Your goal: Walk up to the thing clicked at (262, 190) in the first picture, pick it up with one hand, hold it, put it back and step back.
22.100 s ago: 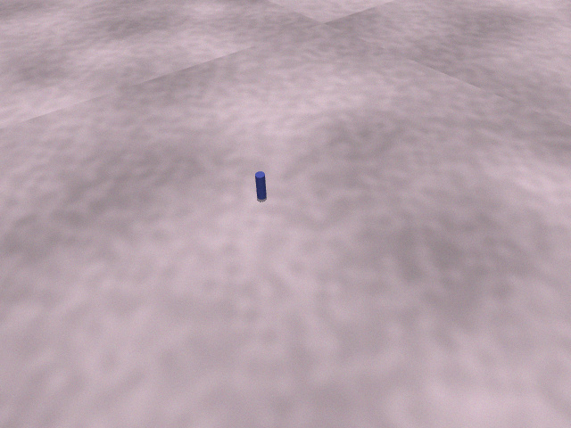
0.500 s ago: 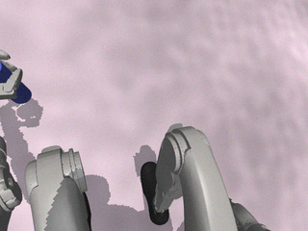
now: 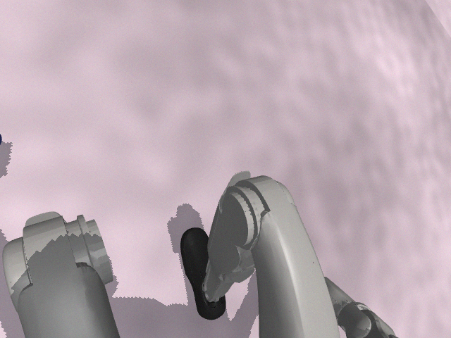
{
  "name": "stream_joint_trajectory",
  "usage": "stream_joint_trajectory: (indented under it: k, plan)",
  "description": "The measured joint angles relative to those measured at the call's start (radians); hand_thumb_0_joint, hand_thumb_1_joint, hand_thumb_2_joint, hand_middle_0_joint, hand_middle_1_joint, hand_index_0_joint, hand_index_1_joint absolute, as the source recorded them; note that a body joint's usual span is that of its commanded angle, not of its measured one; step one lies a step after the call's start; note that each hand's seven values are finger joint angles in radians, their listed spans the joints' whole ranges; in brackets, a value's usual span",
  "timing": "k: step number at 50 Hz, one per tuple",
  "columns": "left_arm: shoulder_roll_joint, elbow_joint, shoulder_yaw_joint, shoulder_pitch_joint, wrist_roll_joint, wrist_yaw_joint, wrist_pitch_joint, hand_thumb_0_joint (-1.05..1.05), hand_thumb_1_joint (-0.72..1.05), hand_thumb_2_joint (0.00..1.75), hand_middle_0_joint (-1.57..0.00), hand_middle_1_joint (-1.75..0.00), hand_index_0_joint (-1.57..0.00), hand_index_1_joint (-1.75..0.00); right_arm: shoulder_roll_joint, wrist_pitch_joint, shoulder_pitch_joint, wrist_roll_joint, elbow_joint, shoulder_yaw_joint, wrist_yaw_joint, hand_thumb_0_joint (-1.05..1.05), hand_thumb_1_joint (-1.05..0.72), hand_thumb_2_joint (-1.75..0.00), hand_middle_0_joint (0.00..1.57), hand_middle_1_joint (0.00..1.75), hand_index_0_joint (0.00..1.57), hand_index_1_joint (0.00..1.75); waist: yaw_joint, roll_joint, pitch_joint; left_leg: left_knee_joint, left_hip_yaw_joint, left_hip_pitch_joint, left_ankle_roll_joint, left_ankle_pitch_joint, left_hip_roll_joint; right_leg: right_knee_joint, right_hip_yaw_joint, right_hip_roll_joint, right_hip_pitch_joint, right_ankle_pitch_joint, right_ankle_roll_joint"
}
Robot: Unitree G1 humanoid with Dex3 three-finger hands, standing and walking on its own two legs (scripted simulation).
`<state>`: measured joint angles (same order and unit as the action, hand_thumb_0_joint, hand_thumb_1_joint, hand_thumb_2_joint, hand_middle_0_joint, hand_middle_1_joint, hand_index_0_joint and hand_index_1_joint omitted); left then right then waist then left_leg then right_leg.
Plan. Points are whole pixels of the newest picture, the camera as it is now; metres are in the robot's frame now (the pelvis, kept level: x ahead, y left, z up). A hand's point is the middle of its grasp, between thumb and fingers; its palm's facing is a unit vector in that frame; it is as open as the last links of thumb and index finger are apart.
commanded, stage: lower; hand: left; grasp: from the side
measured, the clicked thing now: out of the picture +0.47 +0.29 -0.19
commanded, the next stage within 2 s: loosen in 0.64 s
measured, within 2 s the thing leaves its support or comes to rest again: rests again in 1.02 s
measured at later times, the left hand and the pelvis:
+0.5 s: hand out of the picture +0.48 +0.29 -0.18, palm faces +0.29 -0.96 -0.03, open 6.8 cm; pelvis +0.00 +0.01 +0.00, yaw -3 degrees
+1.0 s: hand out of the picture +0.48 +0.29 -0.18, palm faces +0.30 -0.95 -0.02, open 7.3 cm; pelvis -0.01 +0.01 +0.00, yaw -4 degrees
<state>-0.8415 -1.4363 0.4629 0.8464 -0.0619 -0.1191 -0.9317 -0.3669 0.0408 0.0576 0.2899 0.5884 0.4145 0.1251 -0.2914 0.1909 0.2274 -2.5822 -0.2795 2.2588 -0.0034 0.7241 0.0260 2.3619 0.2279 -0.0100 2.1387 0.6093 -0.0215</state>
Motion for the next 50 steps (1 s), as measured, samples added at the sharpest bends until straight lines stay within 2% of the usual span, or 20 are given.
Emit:
stream_joint_trajectory:
  k: [5,16,23,32,41,45,50]
  plan:
    - [-0.031,-0.033,-0.018,0.010,0.011,0.013,-0.021,-0.01,-0.10,1.18,-0.93,-1.18,-0.98,-1.17,-0.004,0.005,0.024,0.016,-0.011,0.032,-0.004,-0.01,-0.90,-0.90,0.20,0.30,0.21,0.30,-0.005,0.014,0.020,-0.009,-0.018,-0.005,-0.001,0.003,-0.002,-0.005,0.014,0.005,-0.014,-0.002,-0.005]
    - [-0.084,-0.078,-0.035,0.020,0.008,0.044,-0.067,-0.01,-0.10,1.17,-0.93,-1.18,-0.97,-1.17,-0.006,0.012,0.062,0.044,-0.027,0.089,-0.008,-0.01,-0.89,-0.90,0.20,0.30,0.21,0.30,-0.012,0.043,0.053,-0.024,-0.052,-0.015,-0.002,0.013,-0.003,-0.017,0.039,0.016,-0.038,-0.005,-0.015]
    - [-0.108,-0.099,-0.031,0.019,0.006,0.063,-0.088,-0.01,-0.10,1.17,-0.92,-1.19,-0.97,-1.18,-0.005,0.016,0.083,0.059,-0.035,0.118,-0.009,-0.01,-0.89,-0.90,0.20,0.30,0.21,0.30,-0.015,0.060,0.066,-0.029,-0.070,-0.024,-0.001,0.017,-0.003,-0.025,0.052,0.022,-0.053,-0.008,-0.020]
    - [-0.135,-0.130,-0.033,0.016,0.015,0.071,-0.113,-0.01,-0.10,1.17,-0.92,-1.19,-0.97,-1.18,-0.010,0.022,0.105,0.072,-0.045,0.141,-0.013,-0.01,-0.88,-0.90,0.20,0.30,0.21,0.30,-0.020,0.070,0.078,-0.033,-0.085,-0.030,-0.002,0.016,-0.003,-0.034,0.063,0.029,-0.065,-0.015,-0.025]
    - [-0.148,-0.143,-0.035,0.010,0.006,0.073,-0.127,-0.01,-0.09,1.17,-0.93,-1.18,-0.97,-1.17,-0.015,0.021,0.116,0.079,-0.044,0.155,-0.017,-0.01,-0.88,-0.90,0.20,0.30,0.21,0.30,-0.022,0.079,0.085,-0.034,-0.093,-0.036,-0.002,0.015,-0.002,-0.039,0.069,0.033,-0.071,-0.020,-0.027]
    - [-0.148,-0.142,-0.030,0.014,-0.005,0.072,-0.134,0.00,-0.05,1.08,-0.95,-1.13,-0.98,-1.11,-0.015,0.019,0.117,0.080,-0.045,0.158,-0.018,-0.01,-0.89,-0.90,0.20,0.30,0.21,0.30,-0.020,0.084,0.087,-0.035,-0.097,-0.037,-0.002,0.014,-0.002,-0.041,0.071,0.034,-0.074,-0.023,-0.028]
    - [-0.147,-0.139,-0.031,0.017,-0.006,0.065,-0.141,0.00,-0.05,0.87,-0.94,-0.99,-0.96,-0.98,-0.012,0.017,0.119,0.081,-0.044,0.159,-0.021,-0.01,-0.90,-0.90,0.20,0.30,0.21,0.30,-0.019,0.086,0.085,-0.035,-0.097,-0.037,-0.005,0.015,-0.001,-0.043,0.071,0.036,-0.076,-0.023,-0.030]
